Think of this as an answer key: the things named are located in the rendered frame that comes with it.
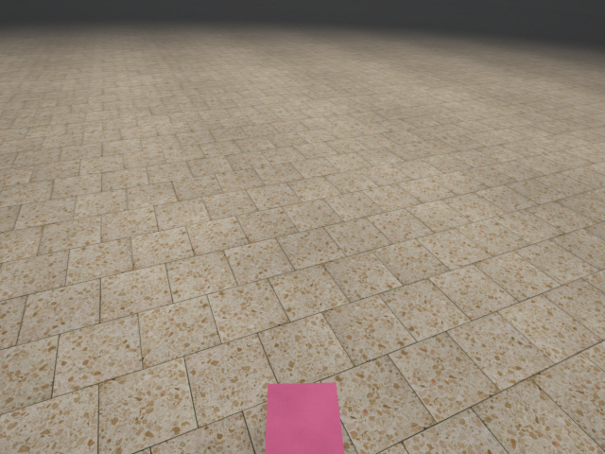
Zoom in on carton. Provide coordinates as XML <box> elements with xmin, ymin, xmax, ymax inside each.
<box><xmin>265</xmin><ymin>382</ymin><xmax>344</xmax><ymax>454</ymax></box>

